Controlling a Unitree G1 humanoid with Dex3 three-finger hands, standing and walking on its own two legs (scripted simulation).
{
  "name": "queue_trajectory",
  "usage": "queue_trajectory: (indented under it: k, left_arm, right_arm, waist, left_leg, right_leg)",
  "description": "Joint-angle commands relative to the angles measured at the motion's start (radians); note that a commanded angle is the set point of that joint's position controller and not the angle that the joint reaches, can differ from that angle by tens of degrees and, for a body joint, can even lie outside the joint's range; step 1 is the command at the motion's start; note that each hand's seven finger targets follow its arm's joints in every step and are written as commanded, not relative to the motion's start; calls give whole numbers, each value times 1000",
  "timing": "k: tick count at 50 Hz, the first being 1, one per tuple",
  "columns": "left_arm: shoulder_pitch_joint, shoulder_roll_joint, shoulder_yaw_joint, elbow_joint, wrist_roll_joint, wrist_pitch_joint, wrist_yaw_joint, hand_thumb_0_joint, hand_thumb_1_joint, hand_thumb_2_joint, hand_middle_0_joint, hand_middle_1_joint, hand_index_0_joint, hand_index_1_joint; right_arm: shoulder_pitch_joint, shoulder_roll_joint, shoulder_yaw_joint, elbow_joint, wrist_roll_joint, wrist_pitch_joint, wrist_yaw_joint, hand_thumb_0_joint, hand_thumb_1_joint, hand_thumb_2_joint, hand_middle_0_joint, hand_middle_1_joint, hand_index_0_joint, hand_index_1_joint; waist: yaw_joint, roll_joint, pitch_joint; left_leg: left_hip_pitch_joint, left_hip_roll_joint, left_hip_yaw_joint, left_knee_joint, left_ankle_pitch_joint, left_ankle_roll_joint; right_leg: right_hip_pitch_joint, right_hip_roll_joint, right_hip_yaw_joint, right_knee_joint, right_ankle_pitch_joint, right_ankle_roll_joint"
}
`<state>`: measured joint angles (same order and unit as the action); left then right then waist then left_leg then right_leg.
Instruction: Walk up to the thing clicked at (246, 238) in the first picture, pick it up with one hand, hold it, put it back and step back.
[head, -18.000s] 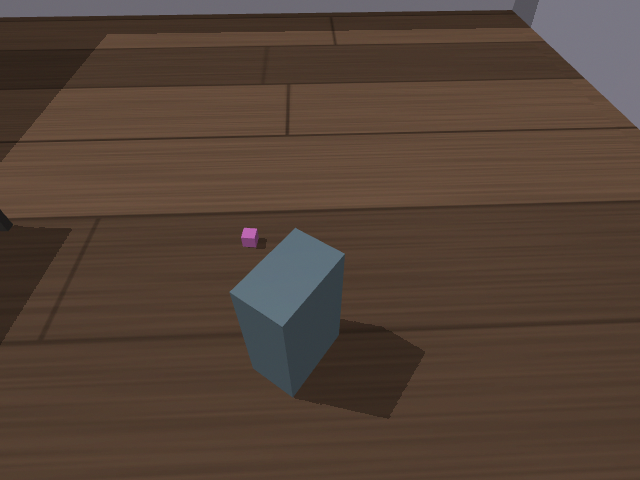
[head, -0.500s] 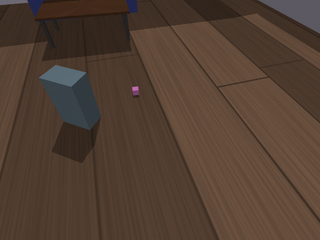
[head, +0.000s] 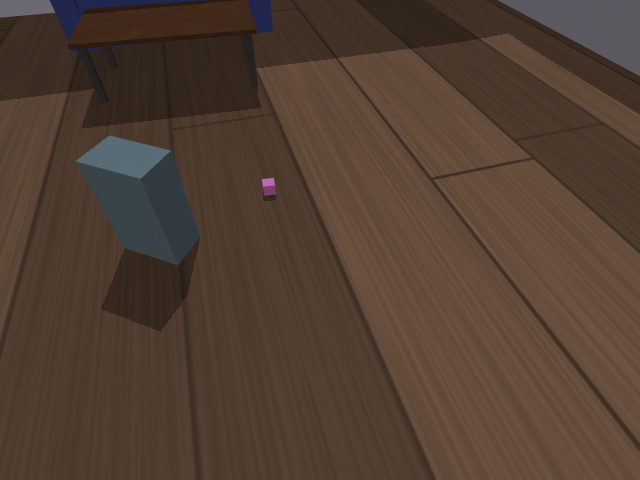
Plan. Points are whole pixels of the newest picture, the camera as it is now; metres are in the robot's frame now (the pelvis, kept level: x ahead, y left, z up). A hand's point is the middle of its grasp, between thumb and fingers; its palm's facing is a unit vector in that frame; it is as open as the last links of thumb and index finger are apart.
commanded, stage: stand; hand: left
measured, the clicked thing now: (268, 186) +1.51 +0.30 -0.75
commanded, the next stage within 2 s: walk up in 0.80 s
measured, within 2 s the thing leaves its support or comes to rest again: neither
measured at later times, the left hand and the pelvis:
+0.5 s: hand out of the picture +0.07 +0.26 -0.16, palm faces -0.02 -0.94 -0.35, open 7.4 cm; pelvis +0.00 +0.00 +0.00, yaw +0 degrees
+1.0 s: hand out of the picture +0.05 +0.30 -0.15, palm faces +0.07 -0.93 -0.36, open 7.4 cm; pelvis +0.02 +0.02 +0.00, yaw +3 degrees
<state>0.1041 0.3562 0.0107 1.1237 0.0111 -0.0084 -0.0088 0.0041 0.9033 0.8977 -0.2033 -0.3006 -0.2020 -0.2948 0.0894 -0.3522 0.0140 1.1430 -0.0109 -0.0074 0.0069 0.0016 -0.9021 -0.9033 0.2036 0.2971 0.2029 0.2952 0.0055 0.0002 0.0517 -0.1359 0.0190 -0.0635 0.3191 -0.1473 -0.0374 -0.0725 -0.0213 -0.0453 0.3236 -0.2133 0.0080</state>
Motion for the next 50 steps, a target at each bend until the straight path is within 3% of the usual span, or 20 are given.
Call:
queue_trajectory:
  k: [1,10,18,26,33,39,40,41,42,43,44,45,46,48,50]
  left_arm:
    - [-34,220,38,-55,-1,-18,13,0,900,900,-200,-300,-200,-300]
    - [-22,219,37,-56,-2,-19,14,0,900,900,-200,-300,-200,-300]
    - [-12,225,36,-60,-3,-21,15,0,900,900,-200,-300,-200,-300]
    - [-11,219,36,-54,-2,-14,14,0,900,900,-200,-300,-200,-300]
    - [-15,223,35,-63,0,-19,13,0,900,900,-200,-300,-200,-300]
    - [-12,219,33,-60,-1,-17,13,0,900,900,-200,-300,-200,-300]
    - [51,326,109,-113,14,-32,-19,0,900,900,-200,-300,-200,-300]
    - [66,327,116,-101,22,-33,-29,0,900,900,-200,-300,-200,-300]
    - [92,334,129,-111,26,-37,-33,0,900,900,-200,-300,-200,-300]
    - [134,361,142,-116,27,-43,-31,0,900,900,-200,-300,-200,-300]
    - [149,378,149,-138,35,-57,-27,0,900,900,-200,-300,-200,-300]
    - [135,360,144,-143,32,-63,-28,0,900,900,-200,-300,-200,-300]
    - [88,352,147,-162,30,-66,-27,0,900,900,-200,-300,-200,-300]
    - [23,360,147,-195,37,-66,-32,0,900,900,-200,-300,-200,-300]
    - [-45,360,145,-234,43,-64,-43,0,900,900,-200,-300,-200,-300]
  right_arm:
    - [-40,-210,-41,-62,3,-18,-16,0,-900,-900,200,300,200,300]
    - [-30,-214,-43,-60,4,-17,-16,0,-900,-900,200,300,200,300]
    - [-19,-215,-44,-64,4,-17,-16,0,-900,-900,200,300,200,300]
    - [-16,-213,-38,-65,4,-18,-18,0,-900,-900,200,300,200,300]
    - [-20,-217,-41,-69,3,-20,-18,0,-900,-900,200,300,200,300]
    - [-16,-217,-41,-65,4,-18,-17,0,-900,-900,200,300,200,300]
    - [41,-302,-112,-118,-15,-33,12,0,-900,-900,200,300,200,300]
    - [-10,-303,-118,-134,-24,-32,25,0,-900,-900,200,300,200,300]
    - [-73,-284,-118,-170,-25,-29,33,0,-900,-900,200,300,200,300]
    - [-144,-237,-112,-211,-25,-29,38,0,-900,-900,200,300,200,300]
    - [-162,-225,-113,-230,-31,-35,37,0,-900,-900,200,300,200,300]
    - [-152,-246,-124,-227,-28,-43,39,0,-900,-900,200,300,200,300]
    - [-86,-259,-130,-218,-19,-46,50,0,-900,-900,200,300,200,300]
    - [6,-263,-143,-204,-17,-47,72,0,-900,-900,200,300,200,300]
    - [67,-255,-157,-203,-20,-45,81,0,-900,-900,200,300,200,300]
  waist:
    - [0,1,-73]
    - [-1,-1,-69]
    - [0,-2,-95]
    - [2,10,-59]
    - [1,6,-81]
    - [-3,9,-47]
    - [10,-2,-163]
    - [38,4,-64]
    - [72,-23,18]
    - [120,-159,84]
    - [139,-164,109]
    - [116,-88,113]
    - [74,-68,68]
    - [26,-147,2]
    - [-20,-200,23]
  left_leg:
    - [18,96,-57,-29,143,42]
    - [10,94,-62,-23,126,43]
    - [30,97,-56,-8,181,43]
    - [11,96,-62,-31,139,42]
    - [29,101,-57,-17,166,45]
    - [12,96,-56,-31,101,44]
    - [-34,50,-59,47,-441,117]
    - [-208,46,-66,82,-545,115]
    - [-394,26,-25,156,-484,92]
    - [-548,-17,83,392,-301,71]
    - [-637,38,45,502,-281,52]
    - [-621,61,-10,516,-274,50]
    - [-573,81,-24,512,-259,52]
    - [-419,84,29,427,-274,43]
    - [-212,85,62,332,-212,48]
  right_leg:
    - [-15,-117,85,-68,96,-22]
    - [-22,-116,87,-74,84,-21]
    - [1,-119,86,-62,163,-21]
    - [-21,-111,83,-62,91,-22]
    - [-17,-116,90,-61,128,-22]
    - [-36,-113,94,-71,74,-24]
    - [28,-75,65,23,-417,-71]
    - [0,-114,127,27,-550,-97]
    - [48,-171,204,-31,-615,-133]
    - [102,-311,356,-169,-645,-199]
    - [121,-431,466,-247,-554,-272]
    - [97,-425,453,-244,-487,-278]
    - [117,-367,376,-228,-466,-252]
    - [61,-301,234,-206,-469,-211]
    - [-133,-266,149,-172,-420,-179]
